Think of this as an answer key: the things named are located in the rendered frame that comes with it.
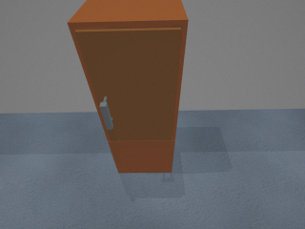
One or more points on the cupboard door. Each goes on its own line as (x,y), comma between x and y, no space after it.
(136,69)

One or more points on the handle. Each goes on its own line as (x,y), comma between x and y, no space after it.
(104,108)

